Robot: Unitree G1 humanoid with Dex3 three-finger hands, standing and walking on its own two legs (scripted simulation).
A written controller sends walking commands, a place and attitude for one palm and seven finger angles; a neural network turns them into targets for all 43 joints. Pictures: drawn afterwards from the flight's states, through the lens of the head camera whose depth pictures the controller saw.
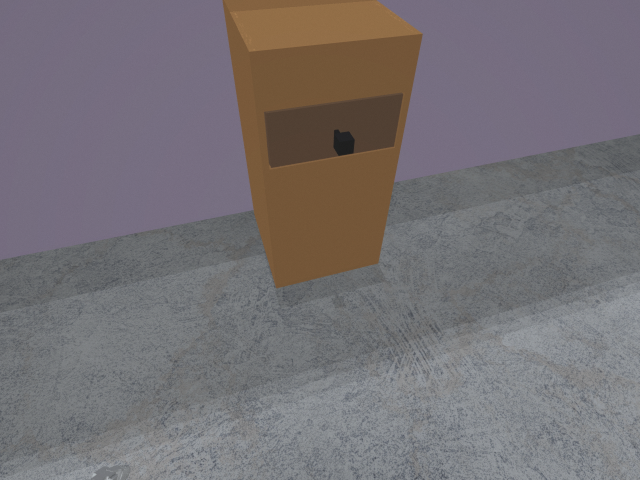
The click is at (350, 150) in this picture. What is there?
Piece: drawer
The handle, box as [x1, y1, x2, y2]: [334, 130, 354, 155]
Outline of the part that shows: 334,130 334,148 338,155 352,153 354,139 348,131 340,133 338,130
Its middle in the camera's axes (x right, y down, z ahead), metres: +0.05 -0.27 +1.07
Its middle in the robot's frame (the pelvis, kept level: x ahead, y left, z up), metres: +0.98 -0.01 -0.11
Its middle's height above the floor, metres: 0.66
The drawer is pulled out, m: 0.00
